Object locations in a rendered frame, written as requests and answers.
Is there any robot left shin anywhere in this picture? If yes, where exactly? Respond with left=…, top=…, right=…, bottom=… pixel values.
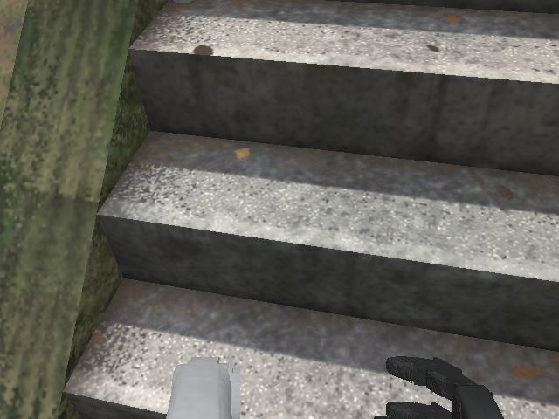
left=171, top=364, right=188, bottom=392

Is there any robot right hand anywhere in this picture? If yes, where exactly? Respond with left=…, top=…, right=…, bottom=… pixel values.
left=374, top=356, right=504, bottom=419

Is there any robot left thigh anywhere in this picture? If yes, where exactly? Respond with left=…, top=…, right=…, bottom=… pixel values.
left=166, top=357, right=240, bottom=419

